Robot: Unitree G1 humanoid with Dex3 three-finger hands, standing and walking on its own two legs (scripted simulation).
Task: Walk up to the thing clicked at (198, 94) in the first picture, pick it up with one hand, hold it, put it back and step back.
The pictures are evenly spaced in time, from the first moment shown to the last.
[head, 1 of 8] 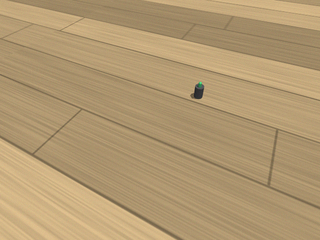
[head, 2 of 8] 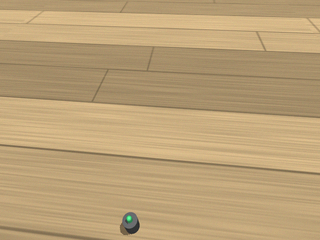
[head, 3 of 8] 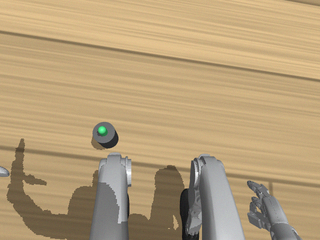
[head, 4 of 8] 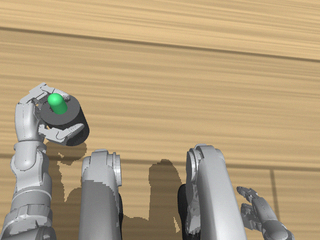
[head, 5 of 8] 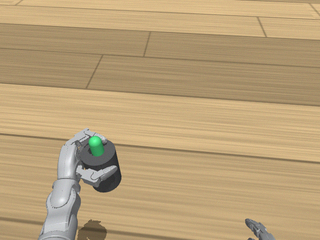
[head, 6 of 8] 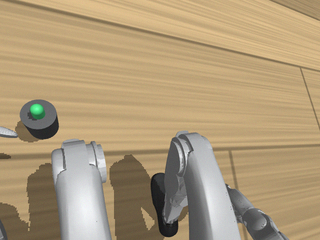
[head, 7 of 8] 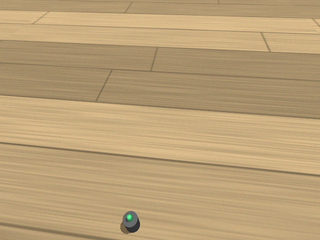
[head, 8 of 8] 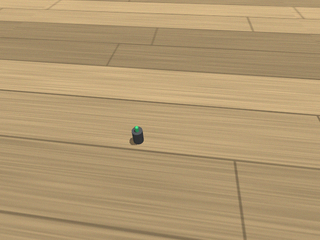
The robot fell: no
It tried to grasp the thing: yes
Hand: left
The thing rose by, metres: 0.68
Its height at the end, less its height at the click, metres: +0.00
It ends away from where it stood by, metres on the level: 0.01
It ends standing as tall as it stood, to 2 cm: yes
